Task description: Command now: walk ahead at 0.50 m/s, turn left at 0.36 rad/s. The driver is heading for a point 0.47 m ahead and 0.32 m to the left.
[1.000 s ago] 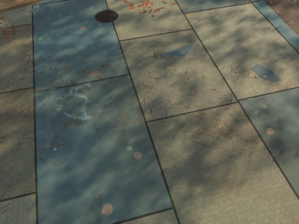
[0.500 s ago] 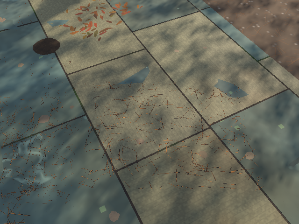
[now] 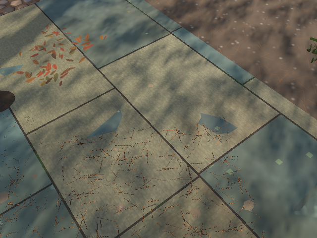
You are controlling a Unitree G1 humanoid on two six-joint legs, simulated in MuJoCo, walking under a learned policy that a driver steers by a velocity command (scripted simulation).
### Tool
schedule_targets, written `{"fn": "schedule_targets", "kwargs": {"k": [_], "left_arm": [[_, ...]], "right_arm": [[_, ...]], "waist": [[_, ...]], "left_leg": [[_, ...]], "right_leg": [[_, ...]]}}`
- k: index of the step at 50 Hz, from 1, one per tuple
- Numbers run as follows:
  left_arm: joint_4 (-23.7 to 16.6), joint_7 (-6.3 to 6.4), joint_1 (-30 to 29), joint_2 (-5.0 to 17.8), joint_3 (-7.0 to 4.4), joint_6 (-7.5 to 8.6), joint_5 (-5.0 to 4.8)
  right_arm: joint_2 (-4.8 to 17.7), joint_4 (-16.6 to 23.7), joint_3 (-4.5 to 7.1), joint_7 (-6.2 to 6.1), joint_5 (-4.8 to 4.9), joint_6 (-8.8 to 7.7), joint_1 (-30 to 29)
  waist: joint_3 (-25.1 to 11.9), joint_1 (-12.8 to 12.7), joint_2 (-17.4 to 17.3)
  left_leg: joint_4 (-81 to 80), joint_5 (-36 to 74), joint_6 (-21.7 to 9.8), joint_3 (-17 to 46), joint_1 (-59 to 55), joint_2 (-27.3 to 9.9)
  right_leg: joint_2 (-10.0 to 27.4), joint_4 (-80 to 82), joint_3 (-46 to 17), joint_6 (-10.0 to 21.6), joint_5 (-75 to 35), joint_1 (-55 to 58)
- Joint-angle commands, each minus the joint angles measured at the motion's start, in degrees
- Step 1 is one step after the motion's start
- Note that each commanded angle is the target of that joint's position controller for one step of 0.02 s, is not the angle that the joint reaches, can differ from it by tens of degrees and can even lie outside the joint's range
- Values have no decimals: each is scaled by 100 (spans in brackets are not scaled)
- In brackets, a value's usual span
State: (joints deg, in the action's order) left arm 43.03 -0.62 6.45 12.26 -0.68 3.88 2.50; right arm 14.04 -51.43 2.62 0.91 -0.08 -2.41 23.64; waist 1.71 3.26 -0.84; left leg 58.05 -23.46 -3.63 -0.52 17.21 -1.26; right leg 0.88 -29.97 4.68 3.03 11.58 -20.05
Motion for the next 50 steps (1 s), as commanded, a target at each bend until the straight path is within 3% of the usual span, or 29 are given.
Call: {"fn": "schedule_targets", "kwargs": {"k": [1, 2, 6, 11, 16, 19, 20, 21, 22, 23, 24, 25, 26, 27, 29, 33, 37, 40, 42, 44, 46, 47, 48, 49, 50], "left_arm": [[38, 82, 790, 595, -204, 84, -112], [70, 96, 772, 573, -204, 129, -113], [268, 115, 1062, 678, -275, 284, -158], [460, 122, 1297, 695, -293, 268, -128], [669, 170, 1666, 968, -376, 180, -121], [726, 203, 1663, 1218, -431, 60, -104], [726, 202, 1641, 1314, -456, -7, -101], [679, 190, 1577, 1343, -456, -56, -122], [449, 162, 1641, 1036, -369, -46, -158], [27, 70, 1534, 675, -326, 14, -173], [-134, 48, 857, 999, -351, 75, -109], [-174, 32, 703, 846, -296, 142, -186], [-79, 49, 852, 803, -277, 177, -185], [-85, 54, 874, 799, -283, 113, -86], [-20, 28, 1110, 772, -276, -97, 43], [-250, -23, 553, 658, -242, -245, 34], [-524, -47, -324, 662, -211, -227, -5], [-610, -57, -607, 580, -154, -156, -51], [-628, -41, -659, 567, -129, -93, -79], [-532, -12, -329, 693, -161, -34, -74], [-235, 68, 561, 881, -237, 62, -41], [-120, 119, 1115, 1050, -270, 169, 7], [-175, 143, 1542, 1530, -346, 188, 59], [-140, 92, 1550, 1477, -395, 48, -162], [-227, 50, 1229, 1088, -305, -12, -267]], "right_arm": [[472, 392, 164, 44, -93, 41, -82], [408, 354, 166, 85, -144, 112, -18], [273, 573, 179, 192, -166, 230, -578], [184, 921, 97, 294, -180, 230, -1549], [251, 1262, 46, 371, -228, 215, -2271], [394, 1241, 119, 296, -246, 218, -1910], [494, 1109, 183, 249, -243, 184, -1386], [645, 831, 282, 172, -282, 119, -503], [1262, 670, 481, 71, -331, 104, 215], [1848, 794, 617, 47, -158, 154, -116], [1756, 851, 600, 29, -60, 210, -44], [1472, 774, 524, -29, -48, 204, -274], [1129, 748, 427, -53, -40, 174, -492], [951, 751, 364, -75, -13, 129, -696], [820, 822, 302, -57, 8, 25, -847], [1028, 740, 349, -30, 2, -73, -471], [1033, 683, 358, -39, 9, -62, -35], [1000, 596, 329, -97, -7, -44, 201], [950, 562, 295, -132, -39, -13, 292], [961, 580, 278, -175, -73, -3, 171], [1060, 622, 287, -200, -24, -49, -130], [946, 698, 246, -185, 41, -100, -186], [461, 840, 141, -201, 167, -116, 448], [656, 699, 178, -260, 187, -28, 983], [868, 506, 212, -272, -23, 76, 760]], "waist": [[-101, -367, 776], [-82, -282, 771], [13, -222, 554], [285, -367, 523], [437, -556, 474], [67, -336, 629], [-266, -105, 619], [-780, 307, 386], [-1400, 541, -309], [-1776, 138, -1474], [-1563, 405, -438], [-868, 221, -151], [-386, -79, 176], [-217, -288, 168], [-317, -485, 60], [-118, -378, -51], [29, -32, -219], [15, 86, -250], [-102, 152, -334], [-197, -1, -458], [-434, -483, -384], [-817, -729, -126], [-1732, -542, 1084], [-2473, -437, 1553], [-1899, -362, 566]], "left_leg": [[595, 477, -16, 287, 1732, -404], [634, 638, 44, 252, 1619, -406], [574, 1304, 174, 204, 2140, -469], [-760, 2223, 218, -31, 2270, -446], [-1916, 1913, -133, -566, 1885, -253], [-2144, 1006, -487, -916, 1116, 277], [-2283, 749, -634, -949, 541, 522], [-2763, 965, -809, -829, -651, 697], [-3053, 171, -1196, 750, -2245, -372], [-3897, 506, -1976, 4010, -3451, -1734], [-4215, 1089, -1931, 3932, -3334, -1765], [-4170, 1627, -1829, 3103, -2677, -1692], [-4219, 2304, -1543, 2526, -1859, -1394], [-4270, 2700, -1376, 2123, -1350, -1083], [-4398, 3162, -1314, 1744, -892, -800], [-4648, 2910, -1254, 1591, -701, -546], [-4603, 2702, -1063, 1732, -1105, -459], [-4078, 4629, -851, 1432, -1424, -416], [-3741, 5306, -671, 1346, -1528, -384], [-3390, 5524, -471, 1473, -1557, -413], [-2474, 5858, -255, 1475, -1573, -249], [-1561, 4902, -125, 1376, -1115, 22], [204, 1222, 73, 931, -51, 622], [1263, -1352, 144, 700, 614, 1124], [1548, -976, 179, 987, 750, 857]], "right_leg": [[1543, 1950, -1547, 460, -133, 1472], [1453, 2023, -1253, 427, -423, 1337], [1463, 2225, -552, 552, -1215, 1460], [1335, 2234, 246, 539, -1502, 1563], [1528, 1924, 706, 416, -2353, 2191], [1540, 711, 991, 300, -4872, 2619], [1519, -188, 1035, 287, -5303, 2614], [1397, -1523, 1138, 149, -4692, 2120], [1115, -3337, 1160, -86, -2622, 575], [-209, -5256, 447, -436, 1867, -1672], [25, -5429, -580, -389, 1564, -2306], [298, -5161, -625, -333, 1052, -2407], [517, -4493, -623, -305, 766, -2060], [622, -4099, -680, -342, 746, -1725], [621, -3746, -647, -447, 710, -1227], [577, -2854, -501, -620, 82, -1569], [455, -1725, -540, -675, -743, -1934], [200, -1049, -386, -576, -1006, -1688], [-10, -703, -307, -442, -1051, -1278], [-161, -304, -384, -250, -898, -638], [-281, 466, -369, -19, -1278, 406], [269, 626, -748, 142, -2586, 1476], [2045, -56, -2275, 804, -5840, 3070], [2687, 140, -3541, 1592, -6612, 3399], [2355, 431, -3173, 1499, -5519, 2637]]}}
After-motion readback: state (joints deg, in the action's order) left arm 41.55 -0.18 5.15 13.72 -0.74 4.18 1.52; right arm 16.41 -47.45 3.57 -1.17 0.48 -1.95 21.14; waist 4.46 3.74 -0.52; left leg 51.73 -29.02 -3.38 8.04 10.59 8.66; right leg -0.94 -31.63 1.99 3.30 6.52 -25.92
